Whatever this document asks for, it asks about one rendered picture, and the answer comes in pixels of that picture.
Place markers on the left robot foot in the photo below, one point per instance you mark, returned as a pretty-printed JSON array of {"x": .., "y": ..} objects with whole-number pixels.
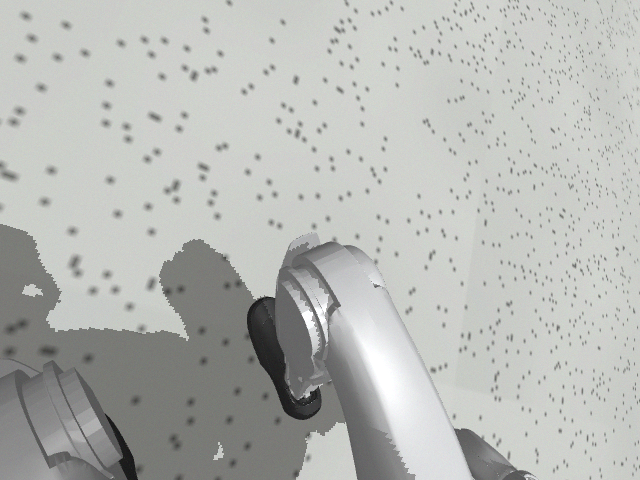
[{"x": 127, "y": 462}]

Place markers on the right robot foot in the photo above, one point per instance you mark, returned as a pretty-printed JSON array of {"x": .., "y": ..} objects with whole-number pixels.
[{"x": 262, "y": 331}]

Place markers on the right robot hand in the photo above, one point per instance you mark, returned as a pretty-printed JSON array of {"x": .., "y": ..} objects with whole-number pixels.
[{"x": 484, "y": 462}]

